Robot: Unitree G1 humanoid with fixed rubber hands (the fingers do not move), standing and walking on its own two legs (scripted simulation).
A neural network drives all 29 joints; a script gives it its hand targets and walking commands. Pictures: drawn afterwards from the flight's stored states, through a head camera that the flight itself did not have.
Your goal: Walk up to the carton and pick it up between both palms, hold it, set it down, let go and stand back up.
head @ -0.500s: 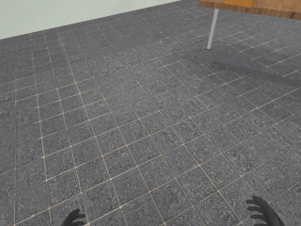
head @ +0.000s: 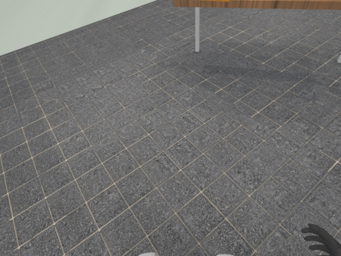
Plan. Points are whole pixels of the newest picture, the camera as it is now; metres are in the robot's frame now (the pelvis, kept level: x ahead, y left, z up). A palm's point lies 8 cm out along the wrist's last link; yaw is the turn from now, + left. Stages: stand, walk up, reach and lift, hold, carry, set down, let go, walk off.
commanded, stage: walk up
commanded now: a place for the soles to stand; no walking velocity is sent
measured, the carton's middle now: out of the picture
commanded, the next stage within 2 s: none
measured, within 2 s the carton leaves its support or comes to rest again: neither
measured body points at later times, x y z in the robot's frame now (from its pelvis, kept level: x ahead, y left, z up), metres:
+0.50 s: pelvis +0.17 +0.02 +0.01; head +0.16 +0.05 +0.46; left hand +0.29 +0.33 -0.10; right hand +0.24 -0.31 -0.05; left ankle +0.20 +0.10 -0.71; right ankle +0.11 -0.11 -0.65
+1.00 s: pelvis +0.33 -0.08 +0.01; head +0.34 -0.12 +0.46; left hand +0.47 +0.23 -0.06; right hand +0.37 -0.41 -0.10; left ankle +0.28 +0.07 -0.63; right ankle +0.37 -0.17 -0.71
